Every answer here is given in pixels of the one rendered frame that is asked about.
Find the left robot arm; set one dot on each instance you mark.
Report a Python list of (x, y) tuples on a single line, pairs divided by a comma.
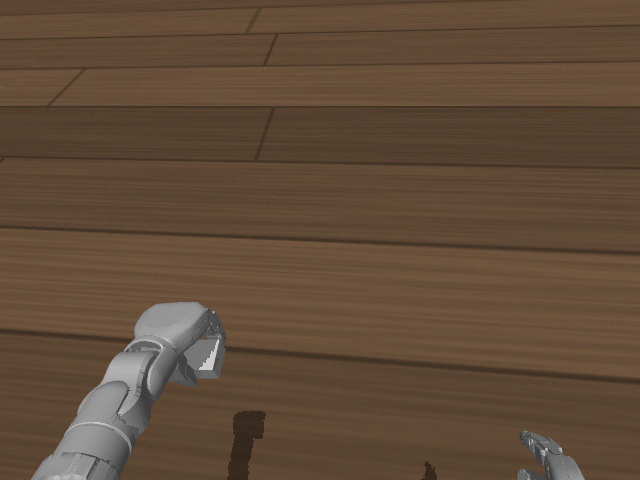
[(101, 438)]

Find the left robot hand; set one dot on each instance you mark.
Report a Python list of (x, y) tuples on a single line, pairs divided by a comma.
[(181, 324)]

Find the right robot hand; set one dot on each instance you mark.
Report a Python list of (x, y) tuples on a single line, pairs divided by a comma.
[(549, 454)]

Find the small box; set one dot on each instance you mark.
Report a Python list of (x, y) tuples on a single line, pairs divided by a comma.
[(206, 358)]

